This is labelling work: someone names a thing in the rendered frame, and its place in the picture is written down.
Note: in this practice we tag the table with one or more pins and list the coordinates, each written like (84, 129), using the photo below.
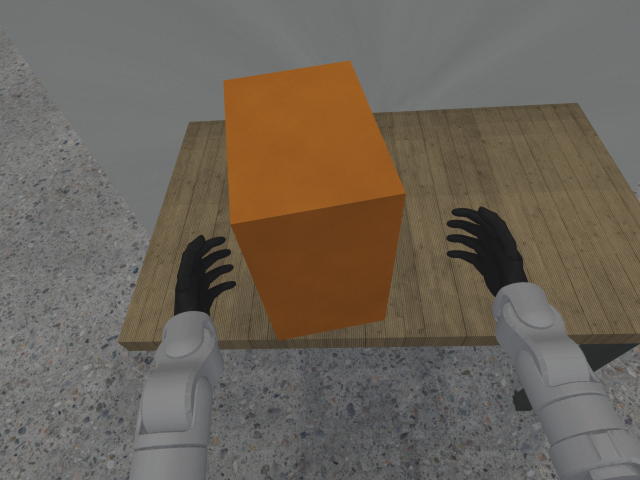
(542, 168)

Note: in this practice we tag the robot right forearm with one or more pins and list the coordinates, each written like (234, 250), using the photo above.
(588, 440)

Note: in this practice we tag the carton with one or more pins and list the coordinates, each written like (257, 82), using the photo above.
(315, 200)

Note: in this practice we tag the robot left forearm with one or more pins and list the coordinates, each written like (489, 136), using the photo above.
(174, 418)

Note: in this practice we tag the robot right hand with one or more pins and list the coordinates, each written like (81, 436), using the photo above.
(497, 258)

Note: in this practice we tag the robot left hand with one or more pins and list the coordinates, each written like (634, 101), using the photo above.
(192, 291)

